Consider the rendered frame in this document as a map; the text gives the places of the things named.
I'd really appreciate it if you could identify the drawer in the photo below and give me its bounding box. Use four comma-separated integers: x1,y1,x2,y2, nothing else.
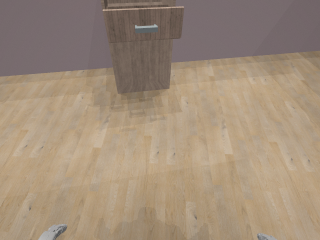
103,4,184,43

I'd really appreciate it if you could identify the robot left hand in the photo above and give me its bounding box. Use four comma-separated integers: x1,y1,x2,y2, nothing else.
38,224,67,240

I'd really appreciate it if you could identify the cabinet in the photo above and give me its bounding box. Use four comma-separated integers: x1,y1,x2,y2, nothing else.
100,0,176,94

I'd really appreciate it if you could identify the handle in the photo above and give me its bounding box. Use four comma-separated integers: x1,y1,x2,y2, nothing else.
135,24,158,34

